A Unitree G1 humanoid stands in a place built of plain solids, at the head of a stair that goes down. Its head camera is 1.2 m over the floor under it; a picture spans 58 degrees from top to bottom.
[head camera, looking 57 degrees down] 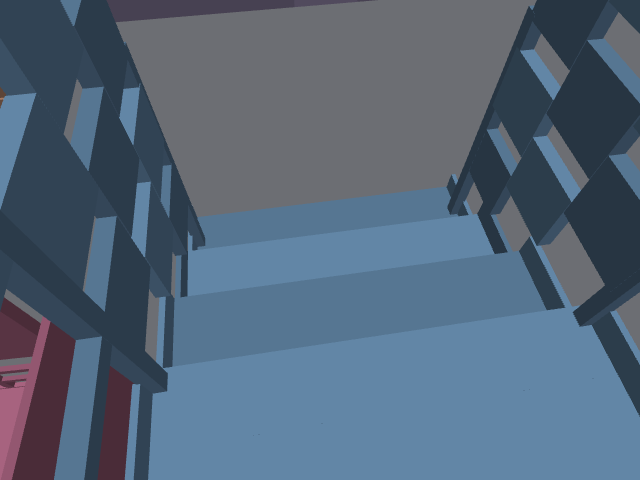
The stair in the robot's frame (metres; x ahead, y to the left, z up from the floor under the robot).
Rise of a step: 0.17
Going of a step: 0.30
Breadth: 1.30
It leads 9 degrees to the left of straight ahead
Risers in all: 4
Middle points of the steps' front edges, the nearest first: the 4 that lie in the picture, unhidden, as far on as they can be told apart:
0.45 -0.16 0.00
0.75 -0.12 -0.17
1.04 -0.07 -0.34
1.34 -0.02 -0.51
